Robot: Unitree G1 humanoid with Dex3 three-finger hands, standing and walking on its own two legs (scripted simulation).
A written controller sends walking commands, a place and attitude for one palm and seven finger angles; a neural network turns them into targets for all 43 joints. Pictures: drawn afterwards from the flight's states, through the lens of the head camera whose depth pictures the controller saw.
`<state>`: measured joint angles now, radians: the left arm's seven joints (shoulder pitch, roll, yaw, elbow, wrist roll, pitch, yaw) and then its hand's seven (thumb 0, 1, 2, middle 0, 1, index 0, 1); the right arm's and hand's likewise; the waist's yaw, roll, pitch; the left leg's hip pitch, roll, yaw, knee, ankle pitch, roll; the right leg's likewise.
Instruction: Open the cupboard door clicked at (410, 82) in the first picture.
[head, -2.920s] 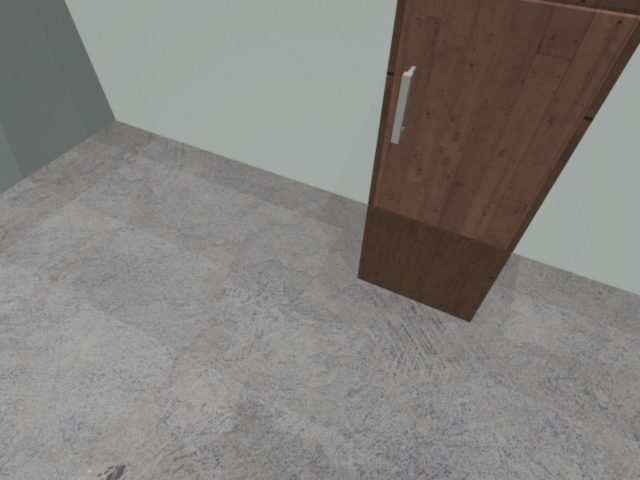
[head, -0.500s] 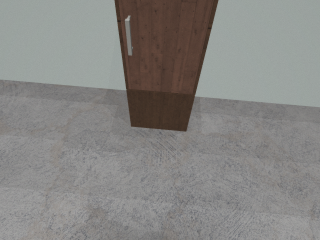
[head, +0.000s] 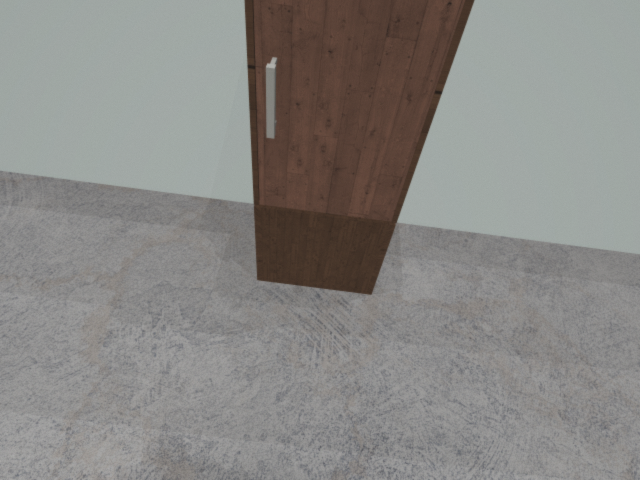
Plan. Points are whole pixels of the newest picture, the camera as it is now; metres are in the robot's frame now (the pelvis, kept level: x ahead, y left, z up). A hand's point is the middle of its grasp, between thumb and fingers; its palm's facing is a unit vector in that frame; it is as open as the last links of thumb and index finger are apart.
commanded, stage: take the last steps up to it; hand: left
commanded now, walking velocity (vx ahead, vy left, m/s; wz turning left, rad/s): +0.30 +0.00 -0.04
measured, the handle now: (272, 99) +0.86 +0.18 +0.03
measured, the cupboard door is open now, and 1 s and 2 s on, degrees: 0 0 0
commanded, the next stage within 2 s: come to a stop and stand still in 0.58 s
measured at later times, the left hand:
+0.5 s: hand (235, 376) +0.30 +0.15 -0.15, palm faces -0.08 -0.98 -0.16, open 7.4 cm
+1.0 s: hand (228, 374) +0.31 +0.16 -0.18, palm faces +0.07 -0.98 -0.19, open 7.3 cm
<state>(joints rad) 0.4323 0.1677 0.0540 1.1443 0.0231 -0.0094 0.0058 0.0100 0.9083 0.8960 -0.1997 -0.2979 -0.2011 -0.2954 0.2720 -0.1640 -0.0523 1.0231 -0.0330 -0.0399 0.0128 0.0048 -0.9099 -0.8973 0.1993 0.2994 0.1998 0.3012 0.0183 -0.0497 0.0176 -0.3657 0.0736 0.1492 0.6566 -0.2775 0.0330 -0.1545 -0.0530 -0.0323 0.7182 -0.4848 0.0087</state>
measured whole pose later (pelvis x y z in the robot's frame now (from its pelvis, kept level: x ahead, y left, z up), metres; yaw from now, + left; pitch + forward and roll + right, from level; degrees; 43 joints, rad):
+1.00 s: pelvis +0.29 -0.01 +0.01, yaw -2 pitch -2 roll -1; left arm 0.26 0.16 0.05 1.05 0.01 0.03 0.04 0.00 0.91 0.90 -0.20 -0.30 -0.20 -0.30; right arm 0.13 -0.15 -0.03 0.99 -0.02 0.01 -0.03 0.00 -0.92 -0.90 0.20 0.30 0.20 0.30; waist 0.04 -0.03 0.07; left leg -0.34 0.06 0.10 0.57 -0.20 0.02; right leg -0.31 -0.02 -0.09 0.81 -0.50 0.00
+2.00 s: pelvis +0.21 -0.04 +0.01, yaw +0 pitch -1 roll -1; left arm 0.36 0.14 0.02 1.06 0.02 0.02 0.02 0.01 0.91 0.90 -0.20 -0.30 -0.20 -0.30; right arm 0.32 -0.15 -0.02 1.02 -0.03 0.02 -0.01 0.00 -0.91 -0.90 0.20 0.30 0.20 0.30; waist -0.01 0.01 -0.01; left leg -0.40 0.01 0.00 0.57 -0.21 0.01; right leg -0.31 0.01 -0.01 0.60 -0.32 -0.02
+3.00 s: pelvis +0.29 -0.06 -0.03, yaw -1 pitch +12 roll +1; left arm 0.40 0.20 0.24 0.23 -0.25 -0.56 -0.31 0.01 0.76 0.83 -0.21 -0.39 -0.21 -0.39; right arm 0.13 -0.22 -0.08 0.65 0.01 -0.24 -0.02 0.01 -0.91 -0.90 0.20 0.30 0.20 0.30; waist 0.00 -0.03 -0.14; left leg -0.68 0.01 0.01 0.88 -0.40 -0.02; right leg -0.60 0.01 -0.01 0.92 -0.53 -0.03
